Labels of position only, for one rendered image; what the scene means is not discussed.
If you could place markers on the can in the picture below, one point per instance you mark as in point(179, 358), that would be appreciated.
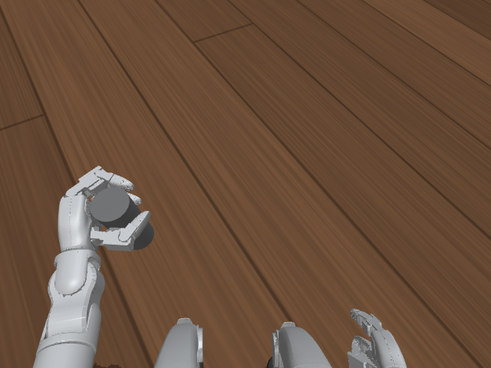
point(113, 208)

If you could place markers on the left robot hand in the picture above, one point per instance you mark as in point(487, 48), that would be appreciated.
point(77, 228)

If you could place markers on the left robot arm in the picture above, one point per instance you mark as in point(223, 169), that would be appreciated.
point(70, 335)

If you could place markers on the right robot hand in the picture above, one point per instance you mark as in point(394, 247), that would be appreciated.
point(381, 352)

